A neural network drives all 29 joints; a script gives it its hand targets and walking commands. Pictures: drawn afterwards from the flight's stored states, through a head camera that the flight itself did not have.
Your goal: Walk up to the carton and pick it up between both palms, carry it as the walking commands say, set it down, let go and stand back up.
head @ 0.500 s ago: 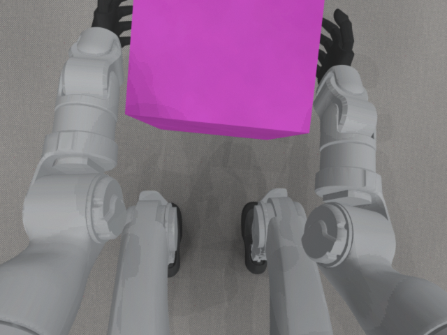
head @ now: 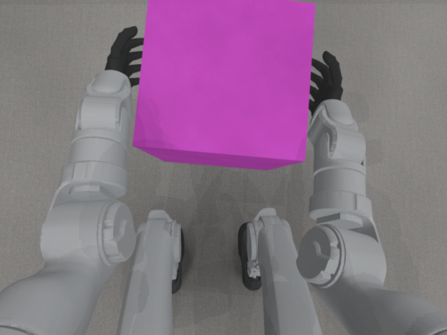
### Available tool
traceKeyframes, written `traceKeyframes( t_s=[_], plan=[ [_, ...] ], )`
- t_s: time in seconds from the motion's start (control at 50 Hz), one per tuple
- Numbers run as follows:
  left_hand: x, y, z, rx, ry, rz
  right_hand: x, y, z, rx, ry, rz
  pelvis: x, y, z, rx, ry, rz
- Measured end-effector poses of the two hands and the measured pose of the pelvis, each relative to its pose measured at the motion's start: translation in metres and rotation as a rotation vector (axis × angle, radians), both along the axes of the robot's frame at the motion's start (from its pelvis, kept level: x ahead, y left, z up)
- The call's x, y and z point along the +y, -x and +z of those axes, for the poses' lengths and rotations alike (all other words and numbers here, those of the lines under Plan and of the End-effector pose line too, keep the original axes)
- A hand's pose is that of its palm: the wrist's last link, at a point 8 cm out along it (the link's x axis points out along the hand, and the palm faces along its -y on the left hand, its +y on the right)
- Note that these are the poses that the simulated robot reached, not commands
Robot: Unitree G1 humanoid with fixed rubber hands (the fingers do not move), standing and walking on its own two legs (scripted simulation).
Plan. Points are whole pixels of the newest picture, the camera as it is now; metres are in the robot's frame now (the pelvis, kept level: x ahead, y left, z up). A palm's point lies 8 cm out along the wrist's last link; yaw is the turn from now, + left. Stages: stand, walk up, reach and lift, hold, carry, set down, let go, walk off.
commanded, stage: reach and lift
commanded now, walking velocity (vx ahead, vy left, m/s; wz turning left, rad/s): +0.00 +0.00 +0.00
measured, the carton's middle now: (222, 100) +0.51 -0.01 -0.15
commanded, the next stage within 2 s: none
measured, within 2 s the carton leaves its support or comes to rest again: neither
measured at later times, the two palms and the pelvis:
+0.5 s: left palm (104, 67) +0.49 +0.16 +0.01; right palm (355, 98) +0.46 -0.17 +0.02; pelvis +0.01 +0.00 +0.06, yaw +0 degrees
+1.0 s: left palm (81, 49) +0.47 +0.16 +0.09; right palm (401, 92) +0.43 -0.17 +0.09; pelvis +0.03 +0.00 +0.13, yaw +1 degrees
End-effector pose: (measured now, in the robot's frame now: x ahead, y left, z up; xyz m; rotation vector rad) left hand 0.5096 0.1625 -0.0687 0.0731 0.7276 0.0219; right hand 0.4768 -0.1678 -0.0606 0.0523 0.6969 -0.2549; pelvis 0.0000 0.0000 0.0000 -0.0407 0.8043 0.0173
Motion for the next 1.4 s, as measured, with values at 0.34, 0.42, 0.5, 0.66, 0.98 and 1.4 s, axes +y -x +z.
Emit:
traceKeyframes(
  t_s=[0.34,0.42,0.5,0.66,0.98,1.4],
  plan=[
    [-0.002,0.015,0.051,0.002,0.011,0.009,-0.002,0.015,0.052,0.002,0.003,0.001,0.002,-0.009,0.041,-0.043,-0.005,0.000],
    [-0.003,0.019,0.064,0.002,0.014,0.012,-0.003,0.018,0.065,0.003,0.003,0.003,0.002,-0.012,0.052,-0.057,-0.007,0.000],
    [-0.003,0.022,0.077,0.002,0.016,0.014,-0.003,0.021,0.078,0.004,0.005,0.004,0.001,-0.015,0.062,-0.071,-0.009,0.000],
    [-0.005,0.028,0.102,0.002,0.021,0.016,-0.004,0.027,0.103,0.004,0.007,0.004,0.000,-0.021,0.084,-0.101,-0.013,-0.001],
    [-0.007,0.041,0.151,0.002,0.029,0.021,-0.007,0.042,0.151,0.008,0.009,0.002,-0.001,-0.034,0.128,-0.174,-0.018,0.000],
    [-0.008,0.061,0.211,-0.006,0.042,0.034,-0.008,0.060,0.213,0.005,0.003,-0.005,-0.003,-0.052,0.182,-0.304,-0.027,0.012]
  ],
)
